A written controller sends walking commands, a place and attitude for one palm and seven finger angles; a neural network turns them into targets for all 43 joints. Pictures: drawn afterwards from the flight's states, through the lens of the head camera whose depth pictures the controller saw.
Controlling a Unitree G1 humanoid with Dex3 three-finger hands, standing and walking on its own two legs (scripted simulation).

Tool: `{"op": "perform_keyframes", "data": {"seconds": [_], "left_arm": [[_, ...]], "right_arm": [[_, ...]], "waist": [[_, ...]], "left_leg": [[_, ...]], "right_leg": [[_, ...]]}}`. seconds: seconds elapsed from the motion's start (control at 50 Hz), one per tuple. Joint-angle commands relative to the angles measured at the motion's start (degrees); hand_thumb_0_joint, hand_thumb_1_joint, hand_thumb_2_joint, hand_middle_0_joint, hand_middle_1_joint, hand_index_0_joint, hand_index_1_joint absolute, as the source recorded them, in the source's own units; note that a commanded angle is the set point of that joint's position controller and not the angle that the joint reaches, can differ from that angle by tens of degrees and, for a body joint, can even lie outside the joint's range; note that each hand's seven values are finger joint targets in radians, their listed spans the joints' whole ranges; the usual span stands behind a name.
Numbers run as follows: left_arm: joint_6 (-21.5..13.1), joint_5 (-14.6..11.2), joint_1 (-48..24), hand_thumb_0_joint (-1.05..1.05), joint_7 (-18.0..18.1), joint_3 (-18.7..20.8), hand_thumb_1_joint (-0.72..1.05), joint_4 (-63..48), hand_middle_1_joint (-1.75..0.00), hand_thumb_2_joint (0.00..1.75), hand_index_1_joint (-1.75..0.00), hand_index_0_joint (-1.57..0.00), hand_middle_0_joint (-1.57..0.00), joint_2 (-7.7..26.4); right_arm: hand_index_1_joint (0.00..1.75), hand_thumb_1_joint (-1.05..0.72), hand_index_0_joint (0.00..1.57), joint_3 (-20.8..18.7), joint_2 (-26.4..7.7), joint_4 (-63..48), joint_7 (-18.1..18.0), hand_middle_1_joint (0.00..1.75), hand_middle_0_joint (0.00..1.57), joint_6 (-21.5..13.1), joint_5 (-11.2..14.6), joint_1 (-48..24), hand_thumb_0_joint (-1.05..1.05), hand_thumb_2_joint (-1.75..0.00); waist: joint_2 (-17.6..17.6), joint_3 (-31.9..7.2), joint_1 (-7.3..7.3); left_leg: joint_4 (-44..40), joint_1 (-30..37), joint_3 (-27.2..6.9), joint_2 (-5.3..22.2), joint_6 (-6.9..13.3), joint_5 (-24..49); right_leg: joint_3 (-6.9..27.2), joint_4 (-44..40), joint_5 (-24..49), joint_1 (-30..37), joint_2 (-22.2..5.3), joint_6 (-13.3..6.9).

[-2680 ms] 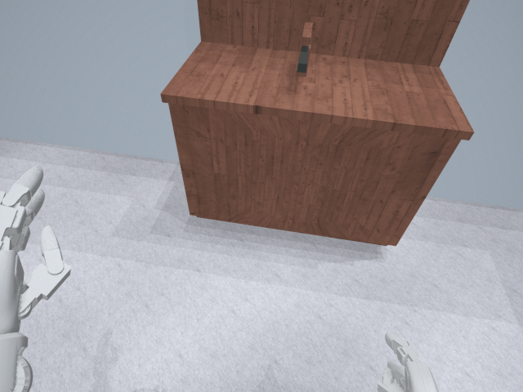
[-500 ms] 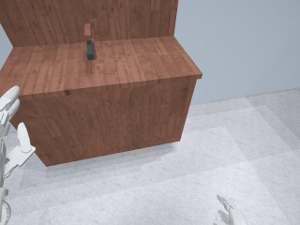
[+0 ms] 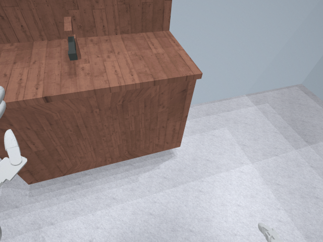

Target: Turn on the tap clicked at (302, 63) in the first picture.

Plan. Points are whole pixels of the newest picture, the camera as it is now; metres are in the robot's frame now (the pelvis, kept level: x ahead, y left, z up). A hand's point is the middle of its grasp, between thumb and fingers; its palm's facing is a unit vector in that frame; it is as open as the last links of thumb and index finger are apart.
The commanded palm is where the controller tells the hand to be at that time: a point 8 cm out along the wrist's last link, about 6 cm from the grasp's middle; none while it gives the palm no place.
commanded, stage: take the last steps up to it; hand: left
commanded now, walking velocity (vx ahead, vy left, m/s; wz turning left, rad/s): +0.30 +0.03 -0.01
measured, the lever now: (72, 55) +0.73 +0.39 +0.06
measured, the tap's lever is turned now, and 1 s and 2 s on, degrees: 0 0 0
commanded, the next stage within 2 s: come to a stop and stand still in 1.48 s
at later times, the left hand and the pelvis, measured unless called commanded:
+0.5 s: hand (73, 125) +0.29 +0.20 +0.17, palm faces +0.44 -0.79 -0.43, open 7.4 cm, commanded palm +0.24 +0.24 +0.19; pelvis +0.09 -0.04 +0.01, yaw +1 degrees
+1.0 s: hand (88, 80) +0.42 +0.20 +0.19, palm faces +0.41 -0.81 -0.41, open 7.4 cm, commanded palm +0.36 +0.25 +0.19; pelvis +0.21 -0.03 +0.01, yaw +0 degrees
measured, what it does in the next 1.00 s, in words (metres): walks ahead: right foot, then left foot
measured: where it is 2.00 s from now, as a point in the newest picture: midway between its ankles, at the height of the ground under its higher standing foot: (159, 233)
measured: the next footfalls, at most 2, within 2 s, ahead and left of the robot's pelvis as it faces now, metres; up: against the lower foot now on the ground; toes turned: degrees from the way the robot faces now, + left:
right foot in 0.32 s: +0.15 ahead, -0.13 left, +0.00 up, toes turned -9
left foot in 0.74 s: +0.24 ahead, +0.11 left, +0.00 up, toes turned +10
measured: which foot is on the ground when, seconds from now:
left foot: down 0.00-0.32, up 0.34-0.72, down 0.74-1.00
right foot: up 0.00-0.30, down 0.32-0.74, up 0.76-1.00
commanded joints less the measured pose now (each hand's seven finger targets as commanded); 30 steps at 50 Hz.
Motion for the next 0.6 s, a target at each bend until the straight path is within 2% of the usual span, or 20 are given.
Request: {"op": "perform_keyframes", "data": {"seconds": [0.0,0.02,0.04,0.06,0.1,0.16,0.2,0.22,0.26,0.28,0.3,0.32,0.34,0.36,0.38,0.4,0.44,0.46,0.5,0.58], "left_arm": [[-3.21,0.36,-9.37,0.00,0.16,2.82,0.90,-7.53,-0.30,0.90,-0.30,-0.20,-0.20,7.99],[-3.18,0.87,-10.74,0.00,-0.10,2.41,0.90,-6.99,-0.30,0.90,-0.30,-0.20,-0.20,7.88],[-3.05,0.86,-10.23,0.00,-0.35,1.78,0.90,-6.69,-0.30,0.90,-0.30,-0.20,-0.20,6.97],[-2.64,0.96,-9.96,0.00,-0.66,0.42,0.90,-7.22,-0.30,0.90,-0.30,-0.20,-0.20,5.80],[-2.40,0.83,-8.46,0.00,-0.77,1.07,0.90,-10.49,-0.30,0.90,-0.30,-0.20,-0.20,6.29],[-1.79,0.47,-4.67,0.00,-0.85,1.79,0.90,-10.25,-0.30,0.90,-0.30,-0.20,-0.20,6.21],[-1.57,0.29,-5.02,0.00,-0.59,4.35,0.90,-9.40,-0.30,0.90,-0.30,-0.20,-0.20,8.56],[-1.44,0.16,-5.48,0.00,-0.67,3.95,0.90,-8.12,-0.30,0.90,-0.30,-0.20,-0.20,7.61],[-1.00,0.26,-6.56,0.00,-0.56,4.48,0.90,-4.68,-0.30,0.90,-0.30,-0.20,-0.20,7.79],[-0.80,0.56,-7.22,0.00,-0.52,4.27,0.90,-3.47,-0.30,0.90,-0.30,-0.20,-0.20,7.72],[-0.33,0.87,-7.05,0.00,-0.55,3.93,0.90,-1.96,-0.30,0.90,-0.30,-0.20,-0.20,8.21],[-0.11,0.28,-8.97,0.00,-0.48,4.77,0.90,-2.52,-0.30,0.90,-0.30,-0.20,-0.20,9.67],[-0.64,0.02,-11.26,0.00,-0.67,5.34,0.90,-2.81,-0.30,0.90,-0.30,-0.20,-0.20,9.93],[-1.01,0.00,-10.22,0.00,-1.44,4.31,0.90,-1.22,-0.30,0.90,-0.30,-0.20,-0.20,8.48],[-1.34,-0.02,-7.98,0.00,-1.76,4.23,0.90,-1.42,-0.30,0.90,-0.30,-0.20,-0.20,8.52],[-1.81,-0.04,-8.20,0.00,-1.92,4.72,0.90,-3.17,-0.30,0.90,-0.30,-0.20,-0.20,8.85],[-2.74,0.20,-7.30,0.00,-1.66,3.98,0.90,-4.34,-0.30,0.90,-0.30,-0.20,-0.20,8.04],[-3.03,0.22,-7.92,0.00,-1.40,3.92,0.90,-6.00,-0.30,0.90,-0.30,-0.20,-0.20,8.20],[-3.52,0.27,-8.35,0.00,-0.79,4.72,0.90,-9.21,-0.30,0.90,-0.30,-0.20,-0.20,9.38],[-2.93,-0.09,-3.94,0.00,0.36,5.52,0.90,-12.11,-0.30,0.90,-0.30,-0.20,-0.20,8.96]], "right_arm": [[0.30,-0.90,0.20,0.28,-3.63,-9.25,-0.12,0.30,0.20,-4.78,-0.21,-7.78,0.00,-0.90],[0.30,-0.90,0.20,0.72,-2.84,-8.43,0.02,0.30,0.20,-5.25,-0.46,-7.70,0.00,-0.90],[0.30,-0.90,0.20,-0.06,-3.49,-7.57,0.33,0.30,0.20,-5.42,0.04,-6.65,0.00,-0.90],[0.30,-0.90,0.20,-0.53,-4.09,-7.30,0.65,0.30,0.20,-5.52,0.43,-6.60,0.00,-0.90],[0.30,-0.90,0.20,-0.57,-4.17,-7.52,0.85,0.30,0.20,-6.12,0.58,-6.82,0.00,-0.90],[0.30,-0.90,0.20,0.15,-3.48,-7.88,1.17,0.30,0.20,-6.32,0.31,-7.16,0.00,-0.90],[0.30,-0.90,0.20,0.48,-3.30,-8.14,0.98,0.30,0.20,-6.27,-0.04,-7.50,0.00,-0.90],[0.30,-0.90,0.20,0.61,-2.94,-8.03,0.98,0.30,0.20,-6.15,-0.12,-7.96,0.00,-0.90],[0.30,-0.90,0.20,0.71,-2.76,-7.72,0.76,0.30,0.20,-5.44,-0.01,-8.40,0.00,-0.90],[0.30,-0.90,0.20,0.59,-2.20,-7.46,0.77,0.30,0.20,-5.01,0.11,-8.06,0.00,-0.90],[0.30,-0.90,0.20,0.65,-0.74,-7.89,1.00,0.30,0.20,-4.52,0.44,-7.48,0.00,-0.90],[0.30,-0.90,0.20,0.94,-1.24,-9.44,1.12,0.30,0.20,-4.73,0.49,-10.97,0.00,-0.90],[0.30,-0.90,0.20,0.61,-2.11,-8.24,1.37,0.30,0.20,-4.95,0.09,-10.32,0.00,-0.90],[0.30,-0.90,0.20,0.14,-2.38,-7.58,1.64,0.30,0.20,-4.83,0.14,-9.33,0.00,-0.90],[0.30,-0.90,0.20,0.47,-2.32,-7.40,1.88,0.30,0.20,-4.14,0.29,-9.54,0.00,-0.90],[0.30,-0.90,0.20,0.87,-2.05,-6.84,1.94,0.30,0.20,-3.09,0.35,-10.17,0.00,-0.90],[0.30,-0.90,0.20,1.23,-2.11,-7.03,1.73,0.30,0.20,-2.64,0.19,-10.55,0.00,-0.90],[0.30,-0.90,0.20,1.02,-2.27,-7.34,1.68,0.30,0.20,-2.77,0.22,-10.58,0.00,-0.90],[0.30,-0.90,0.20,0.57,-2.54,-7.97,1.35,0.30,0.20,-3.06,0.17,-10.30,0.00,-0.90],[0.30,-0.90,0.20,-0.09,-1.94,-10.28,1.32,0.30,0.20,-4.03,-0.11,-9.04,0.00,-0.90]], "waist": [[22.30,-3.31,-1.06],[16.77,-0.58,-1.08],[12.96,-0.54,-0.85],[11.25,-0.65,-0.49],[13.40,-3.04,0.16],[15.97,-3.40,-0.08],[15.92,-4.00,-0.08],[15.41,-3.88,0.09],[11.33,-5.01,0.50],[5.06,-6.34,0.73],[-8.85,-7.68,0.46],[-15.98,-5.16,1.49],[-11.06,-4.55,0.91],[-7.74,-2.63,0.57],[-5.35,-1.43,0.59],[-1.61,-2.37,0.49],[-1.50,-3.19,0.08],[-2.45,-4.23,0.07],[-1.85,-5.31,0.01],[-2.29,-7.29,2.27]], "left_leg": [[-20.70,13.26,-33.95,20.62,12.55,-4.25],[-20.89,9.46,-33.01,20.58,13.65,-4.33],[-18.85,11.00,-28.63,19.31,13.75,-0.78],[-17.62,10.45,-23.28,17.27,12.65,1.56],[-16.68,9.82,-15.07,13.72,10.37,4.43],[-17.35,6.14,-11.08,12.88,9.25,5.55],[-15.91,5.89,-9.39,12.80,8.28,5.34],[-14.33,4.05,-8.54,12.47,7.57,3.14],[-7.14,-0.93,-6.00,10.70,5.43,-2.64],[2.59,-4.79,-3.22,7.74,4.10,-5.00],[18.47,-13.95,1.01,1.68,1.96,-10.62],[31.79,-23.25,-2.33,-1.78,0.31,-17.87],[37.20,-23.04,-8.10,0.21,-0.15,-13.73],[37.73,-21.81,-9.25,1.75,-0.57,-10.89],[38.58,-22.00,-8.90,2.44,-1.17,-7.74],[37.35,-21.57,-8.54,3.16,-1.58,-6.01],[34.15,-20.78,-6.65,3.07,-1.96,-2.77],[30.89,-19.96,-6.18,3.23,-1.97,-1.81],[21.26,-15.79,-4.13,3.38,-1.62,-1.43],[6.90,-10.11,0.41,0.97,-0.51,-1.65]], "right_leg": [[2.77,27.32,-11.25,-22.16,0.52,0.37],[4.18,29.48,-8.65,-23.00,-1.30,0.69],[4.16,28.19,-6.95,-24.08,-2.12,1.01],[3.09,26.18,-5.11,-23.26,-2.38,1.36],[0.20,20.52,-1.45,-18.90,-1.90,1.76],[-2.73,11.55,0.29,-12.44,-1.08,2.18],[-4.84,4.32,0.98,-8.54,0.11,2.32],[-5.65,0.73,2.09,-5.18,0.54,2.32],[-6.35,-7.22,5.24,4.69,1.27,1.82],[-1.49,-11.10,4.35,9.88,-1.54,0.20],[17.28,-16.61,-0.88,14.54,-12.42,-5.11],[35.08,-22.65,-0.18,14.32,-22.66,-10.38],[34.33,-24.23,-5.26,10.47,-23.60,-10.57],[31.73,-25.04,-9.84,5.92,-21.67,-10.17],[28.28,-24.35,-6.93,4.66,-20.41,-10.46],[21.66,-22.75,-1.02,4.96,-18.87,-9.95],[13.13,-21.88,10.16,5.42,-16.87,-8.56],[10.92,-21.37,14.27,6.33,-16.40,-8.29],[7.25,-20.33,18.59,6.92,-15.95,-8.01],[7.97,-17.34,22.28,10.40,-15.46,-8.77]]}}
